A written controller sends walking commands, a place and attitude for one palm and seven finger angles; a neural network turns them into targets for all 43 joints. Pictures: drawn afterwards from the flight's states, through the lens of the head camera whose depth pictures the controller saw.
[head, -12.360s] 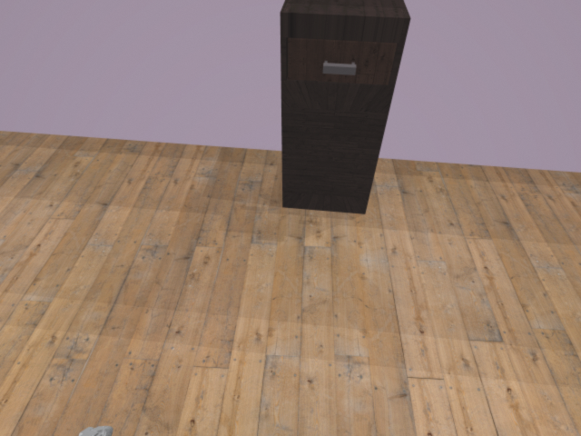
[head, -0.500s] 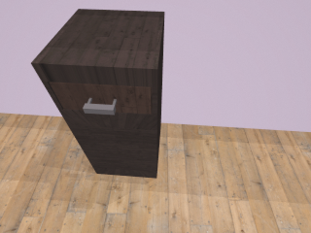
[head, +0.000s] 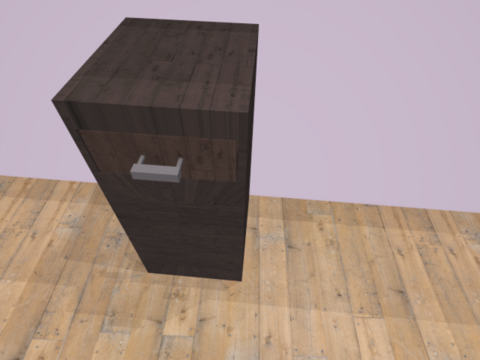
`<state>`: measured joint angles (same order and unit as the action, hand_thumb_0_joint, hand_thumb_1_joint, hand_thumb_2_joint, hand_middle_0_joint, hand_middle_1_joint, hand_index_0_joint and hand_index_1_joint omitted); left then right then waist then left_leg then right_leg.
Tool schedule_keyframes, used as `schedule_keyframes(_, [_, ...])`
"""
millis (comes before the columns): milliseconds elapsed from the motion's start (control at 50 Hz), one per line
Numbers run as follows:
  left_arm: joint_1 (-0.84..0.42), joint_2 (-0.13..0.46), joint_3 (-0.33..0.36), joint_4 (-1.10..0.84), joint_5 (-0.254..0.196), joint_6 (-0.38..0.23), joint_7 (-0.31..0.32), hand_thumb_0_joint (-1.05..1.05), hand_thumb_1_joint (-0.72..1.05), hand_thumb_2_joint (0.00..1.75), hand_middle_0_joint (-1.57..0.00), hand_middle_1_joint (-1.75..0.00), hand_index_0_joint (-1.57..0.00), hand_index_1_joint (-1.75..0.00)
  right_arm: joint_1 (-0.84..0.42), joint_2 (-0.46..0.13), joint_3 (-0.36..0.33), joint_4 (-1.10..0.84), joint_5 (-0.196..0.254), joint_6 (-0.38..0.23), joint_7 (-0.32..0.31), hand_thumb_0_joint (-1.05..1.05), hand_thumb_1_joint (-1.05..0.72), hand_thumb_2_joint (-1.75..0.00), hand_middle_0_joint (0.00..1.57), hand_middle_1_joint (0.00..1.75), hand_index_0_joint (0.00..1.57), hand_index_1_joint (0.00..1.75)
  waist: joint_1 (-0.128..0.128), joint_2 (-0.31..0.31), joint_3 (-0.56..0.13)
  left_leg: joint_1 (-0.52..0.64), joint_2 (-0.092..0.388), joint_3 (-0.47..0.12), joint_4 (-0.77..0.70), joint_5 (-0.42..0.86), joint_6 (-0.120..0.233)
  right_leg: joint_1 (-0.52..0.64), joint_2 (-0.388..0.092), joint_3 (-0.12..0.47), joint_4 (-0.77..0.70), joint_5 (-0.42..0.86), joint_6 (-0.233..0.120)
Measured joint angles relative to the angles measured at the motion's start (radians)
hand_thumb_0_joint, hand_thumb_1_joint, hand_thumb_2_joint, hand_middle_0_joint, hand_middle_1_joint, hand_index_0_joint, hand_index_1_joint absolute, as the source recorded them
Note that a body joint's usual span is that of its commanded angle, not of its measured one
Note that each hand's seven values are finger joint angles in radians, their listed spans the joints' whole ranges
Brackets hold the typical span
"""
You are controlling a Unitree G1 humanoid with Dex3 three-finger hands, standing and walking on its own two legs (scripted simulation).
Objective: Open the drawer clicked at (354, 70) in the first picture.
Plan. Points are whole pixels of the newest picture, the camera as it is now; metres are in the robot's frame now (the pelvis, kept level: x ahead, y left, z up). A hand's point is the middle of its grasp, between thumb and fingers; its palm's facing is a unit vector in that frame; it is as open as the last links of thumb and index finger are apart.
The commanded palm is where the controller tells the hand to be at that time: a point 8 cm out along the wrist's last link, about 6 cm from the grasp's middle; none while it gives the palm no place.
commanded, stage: look again from close up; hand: left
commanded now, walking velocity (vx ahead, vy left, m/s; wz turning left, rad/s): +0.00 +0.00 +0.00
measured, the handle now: (158, 166) +0.53 +0.23 -0.03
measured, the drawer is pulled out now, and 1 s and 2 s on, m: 0.00 0.00 0.00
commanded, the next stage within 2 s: raise the hand with hooked fingers in 0.08 s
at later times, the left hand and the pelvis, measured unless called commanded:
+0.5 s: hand (133, 322) +0.18 +0.19 -0.03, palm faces -0.03 -0.28 -0.96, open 8.1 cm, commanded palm +0.13 +0.22 -0.02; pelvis -0.05 +0.00 -0.02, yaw -4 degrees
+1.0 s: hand (109, 312) +0.19 +0.22 -0.01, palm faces +0.00 -0.11 -0.99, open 11.0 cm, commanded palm +0.16 +0.23 +0.05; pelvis -0.07 +0.00 -0.02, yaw -1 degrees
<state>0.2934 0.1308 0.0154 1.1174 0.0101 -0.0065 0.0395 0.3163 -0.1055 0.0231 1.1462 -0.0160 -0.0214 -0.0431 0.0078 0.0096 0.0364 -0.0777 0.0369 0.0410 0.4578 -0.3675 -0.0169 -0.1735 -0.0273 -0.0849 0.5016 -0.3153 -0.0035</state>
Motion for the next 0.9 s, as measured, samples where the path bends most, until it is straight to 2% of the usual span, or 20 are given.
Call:
schedule_keyframes(180, [-0.002,0.002,0.003,-0.003,0.0,0.0,0.0,0.01,0.92,0.9,-0.2,-0.29,-0.2,-0.3,0.002,-0.001,-0.002,0.0,-0.001,0.0,-0.002,0.0,-0.91,-0.9,0.2,0.3,0.2,0.3,-0.001,0.0,0.0,0.005,-0.002,-0.001,-0.004,-0.001,0.001,0.004,-0.002,-0.001,0.0,-0.003,0.001])
schedule_keyframes(200, [-0.004,0.001,0.001,-0.001,0.0,-0.007,0.008,0.01,0.92,0.9,-0.2,-0.3,-0.2,-0.3,-0.002,-0.003,-0.004,-0.004,0.003,0.004,0.003,0.0,-0.91,-0.9,0.2,0.3,0.2,0.3,-0.001,0.004,-0.002,-0.021,0.002,-0.002,0.029,-0.001,0.0,-0.003,0.001,-0.005,-0.003,0.0,0.002])
schedule_keyframes(220, [0.042,0.01,-0.026,-0.154,0.034,0.06,0.017,0.02,0.92,0.9,-0.2,-0.3,-0.2,-0.3,0.01,-0.014,0.006,-0.04,0.01,-0.002,-0.004,0.01,-0.91,-0.9,0.2,0.3,0.2,0.3,0.012,0.005,0.003,-0.033,0.005,0.006,0.048,-0.003,0.007,-0.014,0.005,0.005,0.002,0.005,0.002])
schedule_keyframes(240, [0.097,0.027,-0.046,-0.331,0.069,0.085,0.034,0.03,0.93,0.9,-0.21,-0.3,-0.2,-0.3,0.034,-0.031,0.005,-0.075,0.015,-0.045,-0.02,0.02,-0.92,-0.9,0.21,0.3,0.2,0.3,0.031,0.01,0.002,-0.029,0.006,0.016,0.037,-0.008,0.01,-0.031,0.008,0.019,0.019,0.007,-0.002])
schedule_keyframes(260, [0.14,0.046,-0.062,-0.486,0.094,0.093,0.066,0.03,0.94,0.9,-0.21,-0.3,-0.2,-0.31,0.055,-0.046,-0.008,-0.107,0.029,-0.099,-0.033,0.03,-0.93,-0.9,0.21,0.3,0.2,0.3,0.037,0.012,-0.01,-0.034,0.0,0.022,0.023,-0.013,0.005,-0.058,0.001,0.025,0.046,0.001,-0.007])
schedule_keyframes(280, [0.161,0.066,-0.073,-0.611,0.125,0.101,0.101,0.04,0.93,0.89,-0.21,-0.3,-0.2,-0.31,0.062,-0.06,-0.02,-0.135,0.041,-0.148,-0.042,0.03,-0.93,-0.9,0.21,0.3,0.21,0.3,0.032,0.009,-0.019,-0.047,-0.014,0.023,0.022,-0.009,0.003,-0.081,-0.014,0.028,0.071,-0.011,-0.007])
schedule_keyframes(300, [0.165,0.084,-0.083,-0.711,0.168,0.107,0.129,0.04,0.93,0.89,-0.21,-0.31,-0.2,-0.32,0.06,-0.077,-0.03,-0.166,0.045,-0.185,-0.046,0.04,-0.93,-0.9,0.21,0.3,0.2,0.3,0.024,0.013,-0.026,-0.068,-0.024,0.02,0.033,-0.005,0.005,-0.098,-0.025,0.027,0.084,-0.021,-0.001])
schedule_keyframes(320, [0.157,0.099,-0.089,-0.793,0.231,0.107,0.15,0.04,0.91,0.89,-0.21,-0.32,-0.2,-0.32,0.048,-0.098,-0.038,-0.198,0.037,-0.209,-0.045,0.04,-0.93,-0.9,0.21,0.3,0.2,0.3,0.016,0.022,-0.039,-0.1,-0.028,0.016,0.053,-0.004,0.008,-0.123,-0.03,0.024,0.093,-0.024,0.007])
schedule_keyframes(360, [0.121,0.132,-0.094,-0.917,0.391,0.095,0.192,0.03,0.88,0.88,-0.21,-0.33,-0.2,-0.34,0.004,-0.138,-0.048,-0.271,0.009,-0.213,-0.032,0.03,-0.93,-0.9,0.21,0.3,0.2,0.3,0.002,0.038,-0.077,-0.177,-0.027,0.016,0.101,-0.009,0.011,-0.193,-0.031,0.025,0.124,-0.018,0.009])
schedule_keyframes(420, [0.062,0.161,-0.088,-1.017,0.656,0.06,0.266,0.03,0.82,0.85,-0.21,-0.36,-0.2,-0.37,-0.087,-0.17,-0.072,-0.392,-0.027,-0.157,0.011,0.03,-0.92,-0.9,0.2,0.3,0.2,0.3,-0.001,0.04,-0.132,-0.277,-0.017,0.036,0.169,-0.024,0.009,-0.303,-0.022,0.048,0.185,-0.017,-0.002])
schedule_keyframes(460, [0.045,0.161,-0.081,-1.048,0.802,0.022,0.303,0.02,0.78,0.84,-0.21,-0.39,-0.2,-0.39,-0.155,-0.176,-0.083,-0.466,-0.037,-0.096,0.042,0.02,-0.92,-0.9,0.2,0.3,0.2,0.3,0.009,0.026,-0.152,-0.329,-0.008,0.057,0.21,-0.034,0.006,-0.367,-0.012,0.071,0.227,-0.019,-0.008])
schedule_keyframes(500, [0.05,0.159,-0.083,-1.075,0.914,-0.024,0.325,0.02,0.74,0.82,-0.21,-0.41,-0.2,-0.42,-0.209,-0.179,-0.087,-0.535,-0.037,-0.042,0.068,0.02,-0.91,-0.9,0.2,0.3,0.2,0.3,0.027,0.004,-0.16,-0.375,-0.004,0.067,0.248,-0.043,0.0,-0.422,-0.005,0.088,0.269,-0.022,-0.013])
schedule_keyframes(540, [0.071,0.158,-0.094,-1.091,1.007,-0.064,0.35,0.01,0.69,0.8,-0.21,-0.44,-0.21,-0.45,-0.247,-0.183,-0.088,-0.594,-0.037,0.001,0.083,0.01,-0.91,-0.9,0.2,0.3,0.2,0.3,0.046,-0.014,-0.159,-0.414,-0.002,0.07,0.287,-0.051,-0.001,-0.464,-0.003,0.092,0.308,-0.029,-0.017])
schedule_keyframes(580, [0.096,0.163,-0.105,-1.097,1.083,-0.083,0.384,0.01,0.64,0.78,-0.22,-0.47,-0.22,-0.48,-0.271,-0.185,-0.09,-0.639,-0.042,0.035,0.091,0.01,-0.91,-0.9,0.2,0.3,0.2,0.3,0.069,-0.029,-0.155,-0.451,-0.001,0.064,0.327,-0.06,-0.001,-0.499,-0.005,0.089,0.346,-0.04,-0.021])
schedule_keyframes(600, [0.104,0.165,-0.109,-1.094,1.107,-0.083,0.403,0.01,0.61,0.77,-0.23,-0.48,-0.22,-0.49,-0.28,-0.183,-0.091,-0.656,-0.044,0.049,0.092,0.01,-0.91,-0.9,0.2,0.3,0.2,0.3,0.079,-0.033,-0.153,-0.469,-0.002,0.058,0.347,-0.065,-0.002,-0.513,-0.007,0.084,0.364,-0.046,-0.023])
schedule_keyframes(660, [0.096,0.175,-0.113,-1.074,1.127,-0.063,0.444,0.0,0.53,0.74,-0.24,-0.53,-0.23,-0.54,-0.294,-0.169,-0.087,-0.673,-0.05,0.074,0.077,0.01,-0.91,-0.9,0.2,0.3,0.2,0.3,0.103,-0.034,-0.145,-0.513,-0.005,0.031,0.401,-0.078,-0.004,-0.54,-0.016,0.06,0.405,-0.061,-0.026])
schedule_keyframes(740, [0.005,0.2,-0.106,-1.034,1.1,-0.025,0.448,0.0,0.43,0.7,-0.26,-0.59,-0.25,-0.6,-0.297,-0.127,-0.056,-0.644,-0.057,0.084,0.048,0.01,-0.91,-0.9,0.2,0.3,0.2,0.3,0.11,-0.015,-0.125,-0.53,-0.006,-0.009,0.444,-0.086,-0.007,-0.53,-0.022,0.022,0.424,-0.069,-0.029])
schedule_keyframes(820, [-0.101,0.218,-0.105,-1.007,1.062,0.021,0.393,0.0,0.33,0.66,-0.27,-0.65,-0.26,-0.66,-0.272,-0.08,-0.008,-0.6,-0.056,0.093,0.032,0.01,-0.9,-0.9,0.2,0.3,0.2,0.3,0.089,0.017,-0.102,-0.491,-0.004,-0.029,0.423,-0.073,-0.01,-0.473,-0.02,0.002,0.383,-0.052,-0.028])
schedule_keyframes(900, [-0.151,0.219,-0.099,-1.009,1.027,0.05,0.316,0.0,0.24,0.62,-0.27,-0.71,-0.27,-0.72,-0.216,-0.055,0.024,-0.569,-0.046,0.104,0.026,0.01,-0.9,-0.9,0.21,0.3,0.2,0.3,0.065,0.036,-0.09,-0.424,-0.005,-0.016,0.349,-0.043,-0.003,-0.41,-0.016,0.013,0.307,-0.017,-0.021])
